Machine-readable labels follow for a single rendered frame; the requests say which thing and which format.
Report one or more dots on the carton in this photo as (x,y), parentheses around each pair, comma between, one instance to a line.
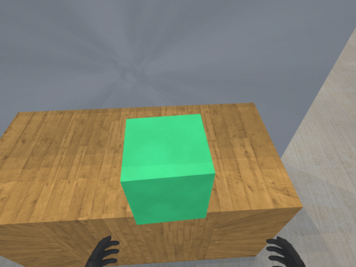
(167,171)

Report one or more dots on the robot left hand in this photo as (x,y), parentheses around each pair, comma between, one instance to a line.
(96,258)

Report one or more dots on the pedestal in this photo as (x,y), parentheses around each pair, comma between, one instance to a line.
(60,190)

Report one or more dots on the robot right hand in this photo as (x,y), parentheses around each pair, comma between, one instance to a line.
(291,257)

